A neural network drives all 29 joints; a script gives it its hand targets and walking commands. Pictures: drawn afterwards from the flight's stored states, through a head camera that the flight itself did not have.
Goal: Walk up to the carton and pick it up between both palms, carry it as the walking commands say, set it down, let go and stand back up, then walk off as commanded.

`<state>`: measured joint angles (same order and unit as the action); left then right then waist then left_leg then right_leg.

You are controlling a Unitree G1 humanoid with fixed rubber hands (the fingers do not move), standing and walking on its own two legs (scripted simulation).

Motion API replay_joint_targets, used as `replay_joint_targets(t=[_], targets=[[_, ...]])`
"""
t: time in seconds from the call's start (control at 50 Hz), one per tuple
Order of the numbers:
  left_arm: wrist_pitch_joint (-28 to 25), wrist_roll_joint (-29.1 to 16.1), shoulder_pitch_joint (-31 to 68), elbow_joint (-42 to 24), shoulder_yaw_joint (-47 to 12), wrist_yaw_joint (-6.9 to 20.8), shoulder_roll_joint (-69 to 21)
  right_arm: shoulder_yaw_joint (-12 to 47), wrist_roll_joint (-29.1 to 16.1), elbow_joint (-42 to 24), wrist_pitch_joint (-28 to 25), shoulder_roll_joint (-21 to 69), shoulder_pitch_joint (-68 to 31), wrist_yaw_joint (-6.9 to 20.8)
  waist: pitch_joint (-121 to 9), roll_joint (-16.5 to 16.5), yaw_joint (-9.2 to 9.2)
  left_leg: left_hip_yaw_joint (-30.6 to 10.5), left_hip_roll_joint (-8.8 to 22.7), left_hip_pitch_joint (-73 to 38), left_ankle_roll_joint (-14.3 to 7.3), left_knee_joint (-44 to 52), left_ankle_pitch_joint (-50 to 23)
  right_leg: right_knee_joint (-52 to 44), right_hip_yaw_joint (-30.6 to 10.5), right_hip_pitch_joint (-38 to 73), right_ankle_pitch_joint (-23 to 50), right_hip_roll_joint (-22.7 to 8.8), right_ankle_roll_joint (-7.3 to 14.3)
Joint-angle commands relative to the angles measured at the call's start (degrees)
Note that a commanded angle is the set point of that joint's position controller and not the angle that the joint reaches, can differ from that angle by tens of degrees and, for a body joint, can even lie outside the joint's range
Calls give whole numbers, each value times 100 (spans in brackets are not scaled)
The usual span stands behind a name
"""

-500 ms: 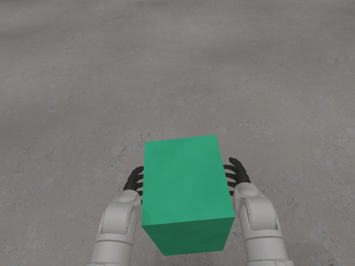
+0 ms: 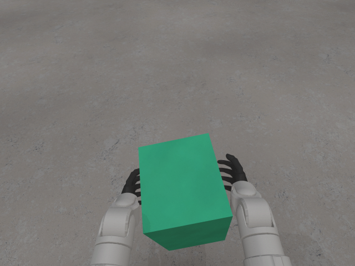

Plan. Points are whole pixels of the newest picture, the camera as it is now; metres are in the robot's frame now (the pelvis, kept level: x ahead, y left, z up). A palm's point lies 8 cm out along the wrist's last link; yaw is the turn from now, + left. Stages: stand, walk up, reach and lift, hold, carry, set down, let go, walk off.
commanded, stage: carry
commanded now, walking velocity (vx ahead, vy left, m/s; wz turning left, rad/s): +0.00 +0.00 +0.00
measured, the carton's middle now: (186, 199) +0.29 -0.01 -0.05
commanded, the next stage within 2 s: none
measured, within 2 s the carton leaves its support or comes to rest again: neither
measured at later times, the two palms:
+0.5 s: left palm (121, 204) +0.26 +0.14 +0.01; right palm (233, 192) +0.27 -0.11 +0.02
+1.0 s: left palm (121, 205) +0.25 +0.14 +0.00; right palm (233, 195) +0.27 -0.11 +0.02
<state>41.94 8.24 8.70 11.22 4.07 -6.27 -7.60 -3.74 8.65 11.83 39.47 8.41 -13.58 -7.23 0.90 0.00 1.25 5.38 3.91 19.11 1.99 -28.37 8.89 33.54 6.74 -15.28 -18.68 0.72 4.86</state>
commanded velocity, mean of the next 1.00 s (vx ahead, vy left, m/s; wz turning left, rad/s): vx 0.00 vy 0.00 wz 0.00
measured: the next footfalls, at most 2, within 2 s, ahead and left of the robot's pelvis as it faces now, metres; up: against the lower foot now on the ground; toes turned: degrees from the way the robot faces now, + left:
none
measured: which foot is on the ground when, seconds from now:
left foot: down 0.00-1.00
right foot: down 0.00-1.00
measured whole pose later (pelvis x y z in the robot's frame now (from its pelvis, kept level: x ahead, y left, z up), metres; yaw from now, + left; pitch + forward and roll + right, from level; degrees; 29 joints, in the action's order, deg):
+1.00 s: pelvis -0.02 +0.02 +0.00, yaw +0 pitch +0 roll +1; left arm 40.5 8.6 10.1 14.7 4.0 -6.8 -7.8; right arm -4.7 9.0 14.4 36.8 8.3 -13.0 -7.2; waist -0.2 -1.4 0.9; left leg 5.8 3.5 21.0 0.5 -29.3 7.9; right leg 33.9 6.4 -17.0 -17.0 0.1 3.6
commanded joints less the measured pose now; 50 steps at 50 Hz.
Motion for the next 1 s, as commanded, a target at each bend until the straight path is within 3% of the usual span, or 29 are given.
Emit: replay_joint_targets(t=[0.0, 0.02, 0.04, 0.08, 0.14, 0.16, 0.18, 0.22, 0.24, 0.28, 0.34, 0.42, 0.44, 0.46, 0.48, 0.5, 0.52, 0.54, 0.62, 0.64, 0.66, 0.7, 0.76, 0.8, 0.86, 0.9, 0.94, 0.96, 0.98], targets=[[-813, -1455, 3548, -1463, -2864, 1382, -4588, 2931, -1266, -481, -420, 5117, -2222, 1389, -2499, -145, -60, -401, 628, -1104, -512, 100, -1041, -399, -748, 676, 2113, -917, -153], [-692, -1761, 3610, -2146, -3210, 1370, -4947, 3295, -1523, -1234, -310, 5475, -2128, 1322, -2431, -9, -66, -475, 592, -904, -541, 59, -1147, -423, -770, 809, 2198, -898, -189], [-654, -1679, 3692, -1911, -3187, 1374, -4907, 3020, -1344, -773, -250, 5353, -1926, 1349, -2572, -258, -46, -431, 585, -1107, -481, 114, -1044, -410, -708, 601, 1825, -857, -65], [-562, -1277, 3433, -1308, -2619, 1353, -4354, 2646, -1023, -60, -133, 5013, -1735, 1332, -2183, 300, -42, -271, 406, -805, -462, -13, -668, -792, -773, 466, 1888, -903, -173], [-522, -1646, 3388, -2216, -3185, 1313, -4915, 3337, -1565, -1283, -77, 5493, -1944, 1343, -2263, 521, -27, -281, 356, -787, -396, 73, -167, -918, -1008, 490, 1913, -1086, -94], [-515, -1403, 3256, -1445, -2863, 1349, -4753, 2954, -1273, -813, -119, 5110, -2064, 1352, -2422, 166, -43, -331, 498, -938, -444, 90, -667, -722, -810, 538, 1946, -958, -97], [-492, -1470, 3332, -1857, -2904, 1328, -4726, 3153, -1426, -926, -54, 5359, -1927, 1343, -2219, 362, -35, -321, 408, -718, -425, 61, -425, -793, -860, 550, 1986, -986, -171], [-677, -1417, 3824, -1518, -2795, 1367, -4489, 2656, -1057, -251, -228, 4984, -1897, 1376, -2429, -346, -55, -485, 565, -1036, -465, 172, -1181, -531, -729, 501, 1500, -839, -80], [-758, -1211, 3703, -982, -2535, 1381, -4265, 2498, -956, 100, -345, 4712, -2115, 1424, -2358, -209, -64, -487, 612, -913, -456, 134, -1213, -614, -606, 569, 1326, -762, -148], [-587, -1651, 3391, -2065, -3287, 1364, -5003, 3402, -1572, -1186, -197, 5548, -2086, 1391, -2238, 148, -57, -387, 472, -850, -424, 130, -519, -828, -847, 493, 1183, -896, -89], [-595, -1157, 3364, -840, -2615, 1329, -4538, 2670, -1142, -430, -290, 4795, -2380, 1395, -2219, -316, -53, -361, 538, -1010, -452, 175, -732, -723, -665, 209, 628, -806, -149], [-665, -1701, 3878, -2196, -3298, 1332, -4994, 3334, -1598, -1259, -248, 5475, -2369, 1391, -2143, -21, -47, -419, 454, -773, -434, 159, -277, -839, -853, 144, 329, -878, -203], [-634, -1501, 3712, -1742, -3076, 1333, -4786, 3120, -1420, -749, -235, 5354, -2207, 1409, -2073, 70, -32, -501, 468, -752, -486, 247, -165, -846, -701, 216, 117, -856, -197], [-629, -1446, 3704, -1390, -2784, 1320, -4794, 2965, -1320, -565, -191, 5228, -2201, 1364, -2257, 353, -28, -437, 448, -824, -463, 171, -334, -893, -848, 298, 670, -924, -174], [-676, -1055, 3343, -732, -2422, 1328, -4323, 2522, -975, 91, -268, 4754, -1942, 1375, -2280, -54, -33, -478, 505, -1007, -435, 198, -669, -767, -829, 134, 838, -926, -107], [-729, -1311, 3596, -1232, -2730, 1308, -4661, 2786, -1190, -432, -300, 4949, -2238, 1372, -2414, -346, -64, -502, 590, -1067, -460, 167, -936, -620, -742, 251, 941, -841, -124], [-784, -1153, 3452, -792, -2593, 1339, -4475, 2638, -1020, -42, -381, 4783, -2064, 1425, -2421, 4, -60, -543, 630, -998, -444, 172, -1086, -565, -624, 379, 1071, -781, -136], [-786, -1796, 3695, -2226, -3360, 1356, -5111, 3506, -1727, -1218, -350, 5677, -2177, 1427, -2327, 154, -51, -488, 506, -761, -413, 151, -514, -637, -728, 475, 1041, -860, -202], [-603, -1329, 3579, -1273, -2793, 1329, -4642, 2889, -1248, -494, -194, 5068, -2197, 1375, -2143, 285, -37, -416, 398, -682, -462, 135, -72, -988, -967, 126, 473, -935, -80], [-597, -1443, 3783, -1753, -2974, 1286, -4729, 2920, -1284, -659, -129, 5161, -2042, 1362, -2330, -79, -40, -441, 468, -1044, -482, 159, -397, -829, -845, 73, 629, -928, -100], [-675, -1089, 3658, -872, -2482, 1307, -4298, 2358, -879, 258, -222, 4686, -1843, 1365, -2384, -45, -55, -498, 545, -870, -503, 145, -872, -695, -852, 206, 1143, -871, -86], [-723, -1529, 3845, -1965, -3119, 1316, -4727, 2999, -1380, -789, -317, 5204, -2105, 1408, -2443, -208, -49, -519, 587, -1004, -473, 214, -684, -588, -655, 310, 753, -773, -173], [-684, -1141, 3366, -802, -2645, 1340, -4503, 2641, -1087, -47, -345, 4850, -2101, 1444, -2095, -122, -57, -404, 437, -802, -444, 169, -103, -898, -887, 59, 318, -828, -133], [-773, -1571, 3787, -1744, -3144, 1361, -4816, 2882, -1256, -506, -338, 5186, -1961, 1410, -2460, -140, -52, -457, 461, -880, -434, 157, -336, -719, -836, 272, 871, -860, -100], [-861, -1062, 3829, -734, -2477, 1331, -4258, 2478, -975, 385, -422, 4752, -2143, 1451, -2394, -73, -51, -540, 601, -925, -507, 234, -759, -577, -741, 286, 991, -802, -163], [-910, -1462, 3699, -1381, -3014, 1363, -4853, 3163, -1437, -764, -568, 5150, -2634, 1460, -2313, -111, -55, -545, 587, -910, -488, 116, -1071, -476, -694, 329, 1183, -775, -166], [-909, -1668, 3853, -1880, -3216, 1356, -5030, 3345, -1539, -741, -425, 5501, -2198, 1450, -2390, 177, -46, -530, 551, -896, -454, 94, -680, -550, -855, 365, 1476, -878, -151], [-886, -1344, 3337, -919, -2783, 1403, -4645, 2896, -1158, -129, -477, 4994, -1915, 1437, -2547, 268, -48, -586, 623, -1003, -519, 108, -651, -543, -866, 358, 1524, -924, -60], [-914, -1409, 3645, -1077, -2823, 1381, -4712, 2825, -1170, -22, -493, 5047, -2019, 1429, -2551, -43, -55, -427, 482, -814, -477, 15, -601, -546, -907, 567, 1885, -976, -83]])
